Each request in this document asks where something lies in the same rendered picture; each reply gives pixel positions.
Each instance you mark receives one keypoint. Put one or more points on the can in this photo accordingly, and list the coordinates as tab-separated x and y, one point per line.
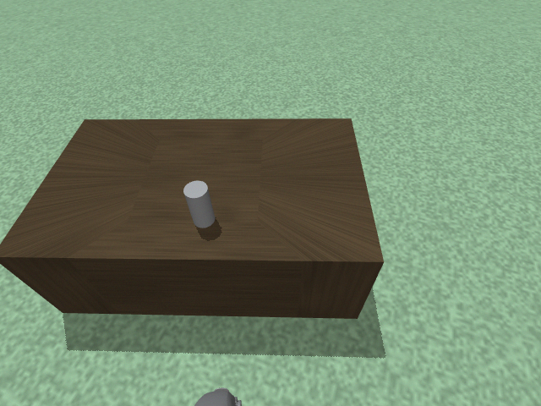
199	203

